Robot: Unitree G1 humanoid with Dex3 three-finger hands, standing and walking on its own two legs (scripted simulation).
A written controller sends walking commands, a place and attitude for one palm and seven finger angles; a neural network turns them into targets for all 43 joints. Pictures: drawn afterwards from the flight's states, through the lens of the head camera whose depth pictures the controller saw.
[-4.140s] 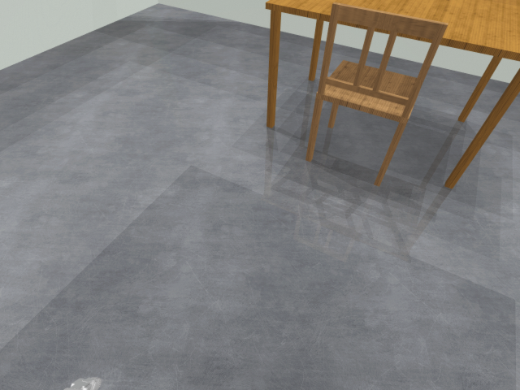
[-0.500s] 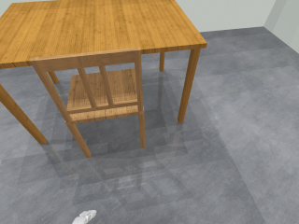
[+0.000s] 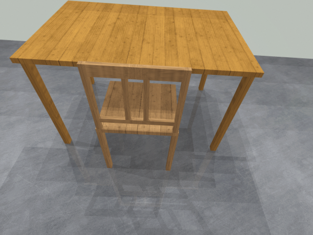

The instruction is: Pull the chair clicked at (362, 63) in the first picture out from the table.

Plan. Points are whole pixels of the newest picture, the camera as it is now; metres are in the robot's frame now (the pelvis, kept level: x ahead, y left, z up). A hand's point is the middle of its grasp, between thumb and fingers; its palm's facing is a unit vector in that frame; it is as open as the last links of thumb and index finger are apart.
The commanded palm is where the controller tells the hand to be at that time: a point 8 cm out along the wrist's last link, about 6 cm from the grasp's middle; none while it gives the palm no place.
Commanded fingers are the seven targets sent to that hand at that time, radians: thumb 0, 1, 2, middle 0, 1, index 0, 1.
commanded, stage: take the last steps up to it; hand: left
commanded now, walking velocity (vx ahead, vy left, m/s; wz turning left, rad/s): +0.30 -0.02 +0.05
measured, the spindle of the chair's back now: (126, 100) +0.66 +0.19 -0.11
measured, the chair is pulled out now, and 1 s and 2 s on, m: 0.00 0.00 0.00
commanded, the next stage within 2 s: come to a stop and stand still in 0.48 s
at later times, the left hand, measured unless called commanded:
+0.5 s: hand (112, 202) +0.25 +0.16 -0.17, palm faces +0.05 -0.97 -0.25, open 7.3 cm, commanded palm none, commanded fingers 0.00 0.90 0.90 -0.20 -0.30 -0.20 -0.30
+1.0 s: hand (114, 207) +0.23 +0.15 -0.18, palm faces +0.10 -0.97 -0.20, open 7.4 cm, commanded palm none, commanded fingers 0.00 0.90 0.90 -0.20 -0.30 -0.20 -0.30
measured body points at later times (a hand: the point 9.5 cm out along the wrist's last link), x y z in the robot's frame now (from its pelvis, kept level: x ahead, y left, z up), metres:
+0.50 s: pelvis +0.16 -0.04 -0.02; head +0.20 -0.05 +0.43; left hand +0.24 +0.21 -0.15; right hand +0.08 -0.24 -0.18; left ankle -0.01 +0.09 -0.69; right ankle +0.24 -0.12 -0.73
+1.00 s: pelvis +0.23 -0.03 +0.00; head +0.25 -0.01 +0.45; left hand +0.23 +0.20 -0.16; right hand +0.33 -0.25 -0.14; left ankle +0.27 +0.08 -0.73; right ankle +0.20 -0.14 -0.70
